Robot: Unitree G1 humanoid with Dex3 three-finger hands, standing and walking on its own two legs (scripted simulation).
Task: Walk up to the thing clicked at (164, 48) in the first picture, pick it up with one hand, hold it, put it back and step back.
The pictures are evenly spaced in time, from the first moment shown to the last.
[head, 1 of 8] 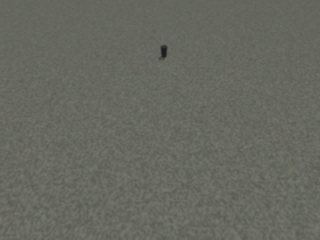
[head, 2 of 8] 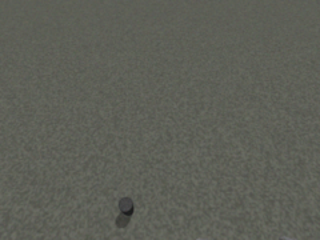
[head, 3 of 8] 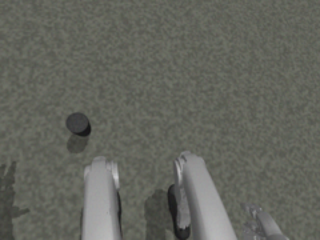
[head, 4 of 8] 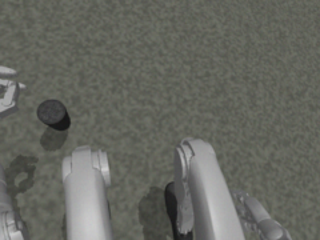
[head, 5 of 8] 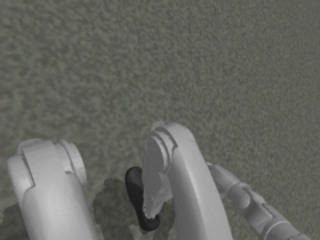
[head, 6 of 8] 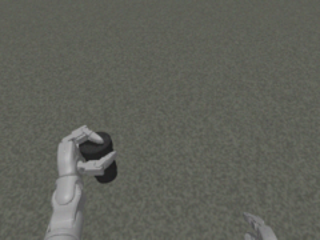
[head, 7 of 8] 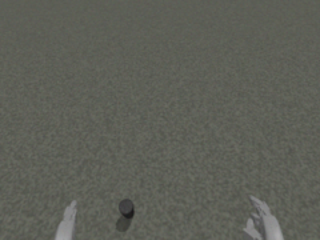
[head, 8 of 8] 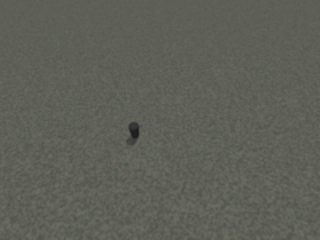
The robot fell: no
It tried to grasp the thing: yes
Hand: left
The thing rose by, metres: 0.69
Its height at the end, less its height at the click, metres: +0.00
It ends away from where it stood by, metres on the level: 0.02
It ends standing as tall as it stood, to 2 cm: yes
